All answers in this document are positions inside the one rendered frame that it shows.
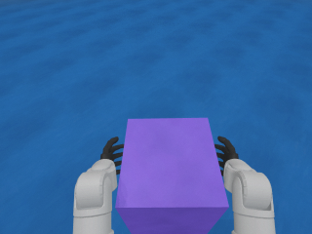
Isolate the carton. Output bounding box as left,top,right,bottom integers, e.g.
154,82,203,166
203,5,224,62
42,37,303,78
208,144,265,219
115,117,229,234

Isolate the robot right forearm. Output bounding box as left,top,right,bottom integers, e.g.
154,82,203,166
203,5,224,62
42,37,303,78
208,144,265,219
223,159,276,234

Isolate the robot right hand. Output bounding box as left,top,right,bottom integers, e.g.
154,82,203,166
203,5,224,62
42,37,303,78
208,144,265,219
214,136,239,176

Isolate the robot left forearm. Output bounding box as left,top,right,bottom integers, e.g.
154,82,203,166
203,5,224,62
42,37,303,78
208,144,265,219
72,159,118,234

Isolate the robot left hand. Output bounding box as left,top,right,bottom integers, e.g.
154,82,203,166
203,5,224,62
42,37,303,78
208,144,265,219
100,136,125,175

